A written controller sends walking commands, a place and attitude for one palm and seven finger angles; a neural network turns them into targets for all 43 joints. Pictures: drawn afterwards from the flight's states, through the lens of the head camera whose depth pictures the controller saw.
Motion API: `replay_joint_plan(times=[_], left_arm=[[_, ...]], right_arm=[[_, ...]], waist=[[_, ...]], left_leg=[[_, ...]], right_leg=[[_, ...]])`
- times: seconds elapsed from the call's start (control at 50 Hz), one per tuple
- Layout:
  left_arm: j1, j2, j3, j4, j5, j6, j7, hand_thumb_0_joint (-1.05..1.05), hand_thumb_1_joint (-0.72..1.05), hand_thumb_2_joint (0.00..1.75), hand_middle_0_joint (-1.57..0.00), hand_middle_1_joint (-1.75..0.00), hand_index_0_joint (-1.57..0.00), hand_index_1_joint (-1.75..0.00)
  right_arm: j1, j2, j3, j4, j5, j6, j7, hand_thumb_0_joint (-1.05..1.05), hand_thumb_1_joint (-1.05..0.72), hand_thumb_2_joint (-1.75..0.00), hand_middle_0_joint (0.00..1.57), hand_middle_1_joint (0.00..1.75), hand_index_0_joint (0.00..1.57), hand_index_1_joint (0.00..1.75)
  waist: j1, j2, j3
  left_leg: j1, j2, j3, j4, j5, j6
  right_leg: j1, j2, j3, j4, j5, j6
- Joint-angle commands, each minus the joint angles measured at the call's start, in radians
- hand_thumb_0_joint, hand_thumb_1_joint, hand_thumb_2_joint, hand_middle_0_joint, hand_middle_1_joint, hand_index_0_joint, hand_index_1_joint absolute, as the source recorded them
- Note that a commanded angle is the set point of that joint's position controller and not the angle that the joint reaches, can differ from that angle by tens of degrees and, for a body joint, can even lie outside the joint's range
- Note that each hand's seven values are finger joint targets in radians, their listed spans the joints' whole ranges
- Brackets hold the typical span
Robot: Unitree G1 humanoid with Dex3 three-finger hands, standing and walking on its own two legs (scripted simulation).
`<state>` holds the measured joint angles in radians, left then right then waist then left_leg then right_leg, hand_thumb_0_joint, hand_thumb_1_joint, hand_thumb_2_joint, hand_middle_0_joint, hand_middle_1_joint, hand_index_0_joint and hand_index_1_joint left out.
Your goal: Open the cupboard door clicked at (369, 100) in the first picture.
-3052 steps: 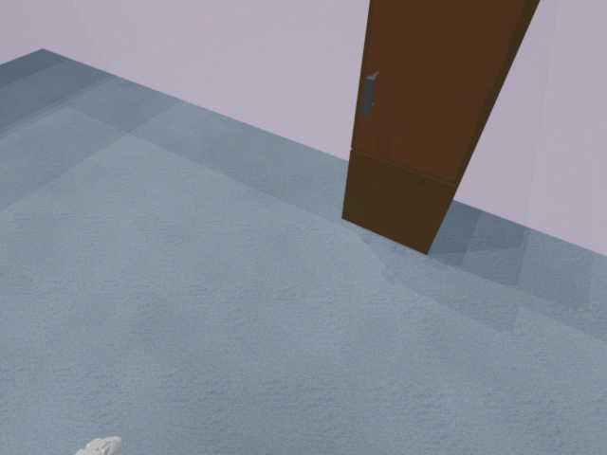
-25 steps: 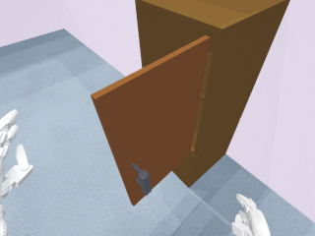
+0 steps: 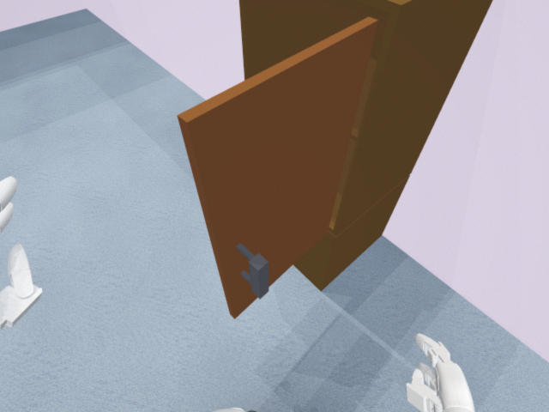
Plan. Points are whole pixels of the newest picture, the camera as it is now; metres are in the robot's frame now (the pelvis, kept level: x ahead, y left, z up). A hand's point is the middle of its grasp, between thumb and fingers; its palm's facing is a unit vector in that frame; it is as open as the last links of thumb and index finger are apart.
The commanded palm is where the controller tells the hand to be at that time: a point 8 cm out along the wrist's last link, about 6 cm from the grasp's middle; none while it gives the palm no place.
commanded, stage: step back with the hand held close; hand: left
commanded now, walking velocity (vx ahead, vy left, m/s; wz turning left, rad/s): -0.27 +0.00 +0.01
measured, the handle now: (251, 270) +0.38 +0.07 -0.10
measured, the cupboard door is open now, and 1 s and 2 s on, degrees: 93 93 93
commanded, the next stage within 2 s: stop stepping back and stand still in 0.64 s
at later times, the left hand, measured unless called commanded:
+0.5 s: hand out of the picture +0.15 +0.28 +0.18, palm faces +0.43 -0.76 -0.49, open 7.4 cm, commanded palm +0.09 +0.31 +0.18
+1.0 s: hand out of the picture +0.11 +0.26 +0.16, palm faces +0.45 -0.80 -0.40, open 7.4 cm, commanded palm +0.06 +0.29 +0.18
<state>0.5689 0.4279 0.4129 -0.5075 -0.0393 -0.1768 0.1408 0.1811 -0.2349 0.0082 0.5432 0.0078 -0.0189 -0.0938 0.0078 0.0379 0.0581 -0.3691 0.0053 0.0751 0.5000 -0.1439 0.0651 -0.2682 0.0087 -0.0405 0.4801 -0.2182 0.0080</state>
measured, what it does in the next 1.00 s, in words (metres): steps on the spot: right foot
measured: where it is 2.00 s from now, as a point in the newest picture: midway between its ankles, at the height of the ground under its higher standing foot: outside the picture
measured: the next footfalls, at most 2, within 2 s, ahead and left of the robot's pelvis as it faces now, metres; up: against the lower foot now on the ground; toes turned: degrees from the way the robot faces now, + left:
right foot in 0.64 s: -0.15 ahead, -0.10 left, +0.00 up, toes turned -2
left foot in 1.24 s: -0.01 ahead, +0.09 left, +0.00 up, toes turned -4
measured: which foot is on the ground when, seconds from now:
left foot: down 0.00-1.00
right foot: down 0.00-0.32, up 0.34-0.62, down 0.64-1.00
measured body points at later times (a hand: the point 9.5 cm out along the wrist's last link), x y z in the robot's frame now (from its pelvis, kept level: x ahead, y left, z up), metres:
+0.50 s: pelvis -0.05 +0.00 +0.00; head -0.01 +0.04 +0.45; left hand +0.12 +0.32 +0.20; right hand +0.13 -0.22 -0.08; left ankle +0.07 +0.08 -0.73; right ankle -0.16 -0.12 -0.68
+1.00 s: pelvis -0.09 -0.01 -0.02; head -0.12 +0.01 +0.43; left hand +0.08 +0.30 +0.18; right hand +0.01 -0.29 -0.11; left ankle +0.06 +0.08 -0.73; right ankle -0.24 -0.12 -0.73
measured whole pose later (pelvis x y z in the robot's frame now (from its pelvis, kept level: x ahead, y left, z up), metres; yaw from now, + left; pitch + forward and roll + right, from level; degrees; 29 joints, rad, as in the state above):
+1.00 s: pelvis -0.09 -0.01 -0.02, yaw -2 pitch -3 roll -1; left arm 0.50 0.44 0.44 -0.41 -0.06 -0.22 0.15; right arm 0.31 -0.26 -0.02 0.71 0.00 -0.08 -0.11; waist -0.01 -0.01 -0.03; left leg -0.46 -0.01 0.03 0.62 -0.10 0.05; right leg 0.04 0.03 0.00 0.56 -0.54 -0.01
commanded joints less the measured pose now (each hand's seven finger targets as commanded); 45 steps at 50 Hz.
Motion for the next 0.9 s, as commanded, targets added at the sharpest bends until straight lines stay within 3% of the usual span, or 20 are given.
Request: replay_joint_plan(times=[0.0,0.08,0.14,0.18,0.2,0.26,0.3,0.32,0.34,0.38,0.5,0.56,0.6,0.64,0.66,0.72,0.76,0.8,0.84,0.88], left_arm=[[-0.022,0.166,0.156,-0.206,0.006,-0.075,0.03,0.0,0.9,0.9,-0.2,-0.3,-0.2,-0.3],[-0.022,0.161,0.157,-0.194,0.009,-0.074,0.028,0.0,0.9,0.9,-0.2,-0.3,-0.2,-0.3],[-0.047,0.178,0.142,-0.222,-0.001,-0.076,0.035,0.0,0.9,0.9,-0.2,-0.3,-0.2,-0.3],[-0.085,0.165,0.103,-0.236,0.0,-0.077,0.048,0.0,0.9,0.9,-0.2,-0.3,-0.2,-0.3],[-0.097,0.177,0.106,-0.238,0.002,-0.075,0.054,0.0,0.9,0.9,-0.2,-0.3,-0.2,-0.3],[-0.09,0.213,0.142,-0.262,-0.003,-0.08,0.058,0.0,0.9,0.9,-0.2,-0.3,-0.2,-0.3],[-0.069,0.218,0.186,-0.284,0.008,-0.101,0.048,0.0,0.9,0.9,-0.2,-0.3,-0.2,-0.3],[-0.078,0.211,0.201,-0.281,0.02,-0.103,0.041,0.0,0.9,0.9,-0.2,-0.3,-0.2,-0.3],[-0.074,0.232,0.218,-0.266,0.016,-0.103,0.038,0.0,0.9,0.9,-0.2,-0.3,-0.2,-0.3],[-0.018,0.2,0.198,-0.257,-0.003,-0.1,0.039,0.0,0.9,0.9,-0.2,-0.3,-0.2,-0.3],[-0.025,0.164,0.107,-0.278,-0.042,-0.081,0.033,0.0,0.9,0.9,-0.2,-0.3,-0.2,-0.3],[-0.066,0.206,0.123,-0.275,-0.045,-0.097,0.02,0.0,0.9,0.9,-0.2,-0.3,-0.2,-0.3],[-0.102,0.259,0.166,-0.276,-0.045,-0.117,0.019,0.0,0.9,0.9,-0.2,-0.3,-0.2,-0.3],[-0.108,0.278,0.195,-0.274,-0.048,-0.131,0.025,0.0,0.9,0.9,-0.2,-0.3,-0.2,-0.3],[-0.106,0.239,0.16,-0.27,-0.058,-0.121,0.016,0.0,0.9,0.9,-0.2,-0.3,-0.2,-0.3],[-0.002,0.285,0.225,-0.228,-0.077,-0.111,0.002,0.0,0.9,0.9,-0.2,-0.3,-0.2,-0.3],[0.068,0.255,0.21,-0.182,-0.077,-0.101,0.002,0.0,0.9,0.9,-0.2,-0.3,-0.2,-0.3],[0.043,0.253,0.192,-0.137,-0.064,-0.091,0.01,0.0,0.9,0.9,-0.2,-0.3,-0.2,-0.3],[-0.062,0.253,0.175,-0.126,-0.051,-0.084,0.021,0.0,0.9,0.9,-0.2,-0.3,-0.2,-0.3],[-0.143,0.225,0.13,-0.074,-0.026,-0.083,0.025,0.0,0.9,0.9,-0.2,-0.3,-0.2,-0.3]], right_arm=[[-0.104,-0.133,-0.057,-0.16,-0.003,-0.074,-0.009,0.0,-0.9,-0.9,0.2,0.3,0.2,0.3],[-0.092,-0.129,-0.063,-0.15,-0.004,-0.087,-0.002,0.0,-0.9,-0.9,0.2,0.3,0.2,0.3],[-0.059,-0.121,-0.07,-0.119,-0.009,-0.085,0.005,0.0,-0.9,-0.9,0.2,0.3,0.2,0.3],[-0.045,-0.101,-0.062,-0.087,-0.01,-0.082,0.01,0.0,-0.9,-0.9,0.2,0.3,0.2,0.3],[-0.044,-0.098,-0.06,-0.081,-0.01,-0.079,0.01,0.0,-0.9,-0.9,0.2,0.3,0.2,0.3],[-0.084,-0.112,-0.057,-0.087,-0.008,-0.076,-0.008,0.0,-0.9,-0.9,0.2,0.3,0.2,0.3],[-0.117,-0.137,-0.059,-0.112,-0.014,-0.095,-0.011,0.0,-0.9,-0.9,0.2,0.3,0.2,0.3],[-0.122,-0.136,-0.065,-0.113,-0.024,-0.104,-0.008,0.0,-0.9,-0.9,0.2,0.3,0.2,0.3],[-0.121,-0.115,-0.07,-0.111,-0.033,-0.111,-0.005,0.0,-0.9,-0.9,0.2,0.3,0.2,0.3],[-0.113,-0.095,-0.074,-0.091,-0.031,-0.127,0.019,0.0,-0.9,-0.9,0.2,0.3,0.2,0.3],[-0.068,-0.1,-0.061,-0.031,-0.039,-0.142,0.036,0.0,-0.9,-0.9,0.2,0.3,0.2,0.3],[-0.066,-0.097,-0.058,-0.023,-0.041,-0.115,0.037,0.0,-0.9,-0.9,0.2,0.3,0.2,0.3],[-0.086,-0.101,-0.057,-0.027,-0.035,-0.098,0.036,0.0,-0.9,-0.9,0.2,0.3,0.2,0.3],[-0.09,-0.086,-0.057,-0.027,-0.036,-0.096,0.031,0.0,-0.9,-0.9,0.2,0.3,0.2,0.3],[-0.088,-0.089,-0.067,-0.041,-0.01,-0.098,0.029,0.0,-0.9,-0.9,0.2,0.3,0.2,0.3],[-0.139,-0.096,-0.051,-0.087,0.004,-0.093,0.015,0.0,-0.9,-0.9,0.2,0.3,0.2,0.3],[-0.125,-0.084,-0.039,-0.092,-0.003,-0.083,0.008,0.0,-0.9,-0.9,0.2,0.3,0.2,0.3],[-0.096,-0.093,-0.045,-0.071,-0.012,-0.074,0.001,0.0,-0.9,-0.9,0.2,0.3,0.2,0.3],[-0.086,-0.104,-0.051,-0.049,-0.02,-0.084,-0.009,0.0,-0.9,-0.9,0.2,0.3,0.2,0.3],[-0.071,-0.102,-0.037,-0.038,-0.017,-0.105,-0.019,0.0,-0.9,-0.9,0.2,0.3,0.2,0.3]], waist=[[0.006,0.106,-0.144],[0.001,0.067,-0.13],[-0.015,-0.106,-0.124],[-0.031,-0.145,-0.131],[-0.034,-0.151,-0.137],[-0.023,0.029,-0.118],[-0.004,0.259,-0.14],[0.001,0.303,-0.152],[0.003,0.253,-0.147],[0.015,0.109,-0.199],[-0.001,0.198,-0.277],[0.002,0.131,-0.314],[-0.008,0.051,-0.32],[-0.013,0.037,-0.374],[-0.02,-0.067,-0.372],[-0.014,-0.033,-0.245],[-0.024,0.019,-0.146],[-0.041,-0.031,-0.026],[-0.046,-0.1,0.05],[-0.049,-0.107,0.119]], left_leg=[[-0.221,0.167,-0.234,-0.285,-0.46,0.023],[-0.255,0.138,-0.196,-0.215,-0.473,0.014],[0.005,0.023,-0.097,0.073,-0.309,-0.052],[0.146,-0.014,-0.067,0.231,-0.188,-0.07],[0.162,-0.019,-0.069,0.215,-0.167,-0.069],[0.09,0.063,-0.182,-0.044,-0.16,-0.041],[-0.241,0.258,-0.433,-0.383,-0.568,0.043],[-0.386,0.333,-0.518,-0.491,-0.735,0.087],[-0.349,0.334,-0.536,-0.476,-0.632,0.097],[-0.127,0.28,-0.398,-0.346,-0.377,0.085],[0.18,0.22,-0.27,-0.366,-0.124,-0.017],[0.325,0.186,-0.181,-0.198,0.266,-0.069],[0.399,0.133,-0.115,-0.056,0.252,-0.073],[0.463,0.107,-0.07,-0.019,0.306,-0.08],[0.484,0.08,-0.065,0.023,0.306,-0.064],[0.403,0.068,-0.085,0.035,0.109,-0.052],[0.355,0.051,-0.078,0.061,-0.026,-0.075],[0.347,0.017,-0.077,0.213,-0.082,-0.105],[0.283,0.01,-0.1,0.314,-0.076,-0.101],[0.201,0.029,-0.103,0.18,-0.04,-0.077]], right_leg=[[0.254,0.026,0.049,0.102,0.014,0.005],[0.223,0.007,0.094,0.06,-0.054,-0.013],[-0.109,-0.127,0.242,-0.188,-0.257,-0.081],[-0.245,-0.218,0.254,-0.223,-0.138,-0.118],[-0.242,-0.214,0.219,-0.2,-0.067,-0.111],[-0.163,-0.074,0.102,-0.066,-0.06,-0.032],[0.157,0.084,0.036,0.268,-0.142,0.013],[0.269,0.123,0.047,0.499,-0.171,0.01],[0.194,0.115,0.075,0.596,-0.201,0.0],[0.052,0.078,0.078,0.551,-0.26,-0.019],[0.041,0.079,0.009,0.099,-0.323,-0.04],[0.054,0.035,0.046,-0.188,-0.109,-0.059],[-0.063,-0.058,0.123,-0.21,0.028,-0.081],[-0.094,-0.082,0.095,-0.171,0.109,-0.068],[-0.096,-0.061,0.065,-0.153,0.206,-0.031],[-0.187,-0.076,0.067,-0.143,0.116,-0.011],[-0.256,-0.093,0.076,-0.209,-0.15,-0.049],[-0.424,-0.146,0.136,-0.312,-0.396,-0.101],[-0.449,-0.196,0.171,-0.334,-0.369,-0.13],[-0.304,-0.158,0.121,-0.245,-0.092,-0.09]])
